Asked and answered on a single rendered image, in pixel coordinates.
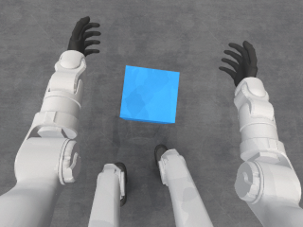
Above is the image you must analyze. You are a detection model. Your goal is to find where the right robot hand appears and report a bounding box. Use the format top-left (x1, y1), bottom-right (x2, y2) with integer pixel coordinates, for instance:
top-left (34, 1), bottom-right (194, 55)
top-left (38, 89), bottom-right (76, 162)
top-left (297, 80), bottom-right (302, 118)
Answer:
top-left (219, 41), bottom-right (258, 87)

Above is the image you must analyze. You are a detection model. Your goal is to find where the robot left forearm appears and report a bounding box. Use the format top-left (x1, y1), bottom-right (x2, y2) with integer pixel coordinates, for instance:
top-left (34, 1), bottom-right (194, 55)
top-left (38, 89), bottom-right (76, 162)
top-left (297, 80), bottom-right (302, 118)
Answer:
top-left (14, 50), bottom-right (88, 180)

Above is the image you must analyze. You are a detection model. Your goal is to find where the right robot shin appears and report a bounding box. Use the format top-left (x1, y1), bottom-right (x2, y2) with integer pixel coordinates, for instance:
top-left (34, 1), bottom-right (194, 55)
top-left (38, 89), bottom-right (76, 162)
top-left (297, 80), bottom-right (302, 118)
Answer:
top-left (161, 148), bottom-right (187, 164)

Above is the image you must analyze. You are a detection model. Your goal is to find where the robot right forearm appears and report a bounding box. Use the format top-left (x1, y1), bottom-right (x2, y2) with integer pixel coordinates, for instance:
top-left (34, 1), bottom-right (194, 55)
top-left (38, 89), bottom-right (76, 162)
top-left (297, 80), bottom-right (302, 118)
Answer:
top-left (234, 77), bottom-right (301, 199)

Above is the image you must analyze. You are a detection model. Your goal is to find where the right robot upper arm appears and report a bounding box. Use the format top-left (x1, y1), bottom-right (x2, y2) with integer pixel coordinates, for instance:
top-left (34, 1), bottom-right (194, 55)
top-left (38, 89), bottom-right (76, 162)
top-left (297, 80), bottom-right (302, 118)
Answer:
top-left (234, 160), bottom-right (303, 227)

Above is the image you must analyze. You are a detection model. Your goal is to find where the left robot hand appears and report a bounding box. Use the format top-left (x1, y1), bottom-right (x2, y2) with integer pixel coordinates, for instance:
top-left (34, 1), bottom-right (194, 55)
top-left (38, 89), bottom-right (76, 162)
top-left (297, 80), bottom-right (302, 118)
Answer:
top-left (67, 16), bottom-right (101, 57)

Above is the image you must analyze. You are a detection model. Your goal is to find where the carton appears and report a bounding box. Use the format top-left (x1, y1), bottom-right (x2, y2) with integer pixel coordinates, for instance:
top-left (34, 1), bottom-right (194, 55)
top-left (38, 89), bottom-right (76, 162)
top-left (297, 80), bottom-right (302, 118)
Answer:
top-left (119, 65), bottom-right (180, 124)

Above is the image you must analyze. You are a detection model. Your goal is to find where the robot right thigh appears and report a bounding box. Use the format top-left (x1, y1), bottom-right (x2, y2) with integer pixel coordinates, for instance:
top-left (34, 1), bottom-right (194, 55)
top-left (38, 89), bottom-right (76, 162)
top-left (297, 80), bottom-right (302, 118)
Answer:
top-left (158, 153), bottom-right (214, 227)

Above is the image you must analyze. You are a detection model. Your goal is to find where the left robot upper arm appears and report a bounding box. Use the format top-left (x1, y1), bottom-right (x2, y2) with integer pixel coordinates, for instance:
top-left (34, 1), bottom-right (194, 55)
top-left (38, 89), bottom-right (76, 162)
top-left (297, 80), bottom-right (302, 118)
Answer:
top-left (0, 137), bottom-right (81, 227)

